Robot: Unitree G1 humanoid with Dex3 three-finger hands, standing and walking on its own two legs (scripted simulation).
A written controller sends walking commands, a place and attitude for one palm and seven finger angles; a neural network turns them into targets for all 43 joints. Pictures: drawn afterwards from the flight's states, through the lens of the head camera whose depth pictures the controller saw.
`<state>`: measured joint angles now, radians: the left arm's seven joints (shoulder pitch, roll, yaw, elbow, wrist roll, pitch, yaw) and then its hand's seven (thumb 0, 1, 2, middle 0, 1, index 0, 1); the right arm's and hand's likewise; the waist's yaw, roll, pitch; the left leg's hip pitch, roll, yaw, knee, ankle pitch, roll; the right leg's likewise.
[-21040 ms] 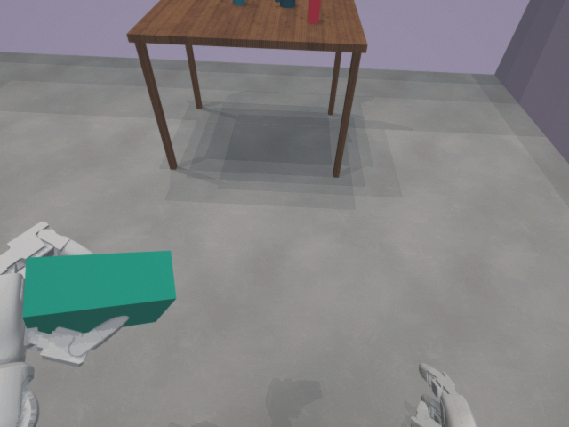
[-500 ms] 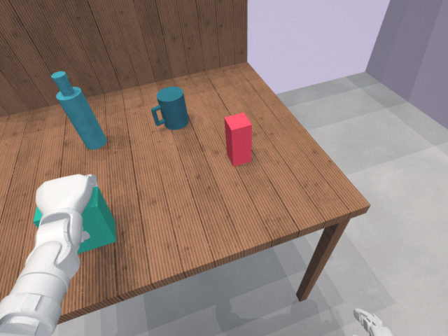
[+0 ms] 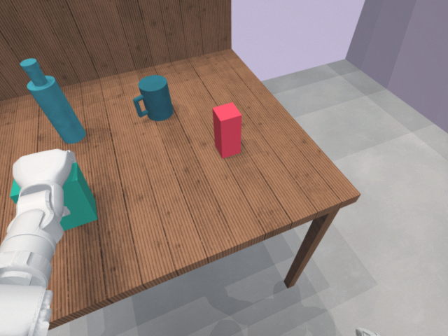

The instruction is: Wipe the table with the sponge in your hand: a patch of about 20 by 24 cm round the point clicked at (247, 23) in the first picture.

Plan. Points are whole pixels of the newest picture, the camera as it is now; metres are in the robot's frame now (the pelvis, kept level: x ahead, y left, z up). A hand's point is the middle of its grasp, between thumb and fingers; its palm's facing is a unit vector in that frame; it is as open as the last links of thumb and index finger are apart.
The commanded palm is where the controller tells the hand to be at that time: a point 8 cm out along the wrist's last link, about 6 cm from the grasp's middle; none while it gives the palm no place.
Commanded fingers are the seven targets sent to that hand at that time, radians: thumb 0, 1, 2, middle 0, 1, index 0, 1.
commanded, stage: wipe forward along the first lane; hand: left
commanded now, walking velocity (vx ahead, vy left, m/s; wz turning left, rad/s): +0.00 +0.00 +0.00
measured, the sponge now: (63, 207) +0.35 +0.35 +0.00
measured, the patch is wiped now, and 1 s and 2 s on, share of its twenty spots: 0.15 0.25 0.40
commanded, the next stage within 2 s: slide across to the middle lane in 0.46 s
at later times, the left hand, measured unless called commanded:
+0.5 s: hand (53, 170) +0.41 +0.38 +0.05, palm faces -0.14 +0.05 -0.99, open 9.3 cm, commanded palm +0.40 +0.36 +0.08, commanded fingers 0.00 0.10 1.30 -1.20 -1.60 -1.20 -1.60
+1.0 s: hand (65, 158) +0.44 +0.36 +0.05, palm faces -0.10 +0.03 -0.99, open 9.3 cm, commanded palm +0.43 +0.32 +0.10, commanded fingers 0.00 0.10 1.30 -1.20 -1.60 -1.20 -1.60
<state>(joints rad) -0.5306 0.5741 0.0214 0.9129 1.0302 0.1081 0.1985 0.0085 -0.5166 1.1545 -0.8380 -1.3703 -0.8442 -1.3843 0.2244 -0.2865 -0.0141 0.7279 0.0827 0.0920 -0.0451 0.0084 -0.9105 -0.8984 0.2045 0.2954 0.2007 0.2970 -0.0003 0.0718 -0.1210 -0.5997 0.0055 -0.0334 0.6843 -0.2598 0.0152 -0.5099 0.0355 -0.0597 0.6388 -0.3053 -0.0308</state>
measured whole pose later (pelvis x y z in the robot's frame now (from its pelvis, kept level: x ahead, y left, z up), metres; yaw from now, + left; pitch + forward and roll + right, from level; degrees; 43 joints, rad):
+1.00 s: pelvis +0.02 +0.03 +0.00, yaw +0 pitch +13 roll -3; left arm -0.73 0.56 -0.08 1.01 1.01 0.18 0.22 0.01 -0.51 1.16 -0.83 -1.38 -0.83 -1.40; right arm 0.25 -0.26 -0.02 0.77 0.07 0.08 -0.01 0.01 -0.91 -0.90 0.20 0.30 0.20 0.30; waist -0.02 0.05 -0.12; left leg -0.61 -0.02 -0.02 0.68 -0.28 0.06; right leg -0.50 0.01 -0.05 0.58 -0.30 0.01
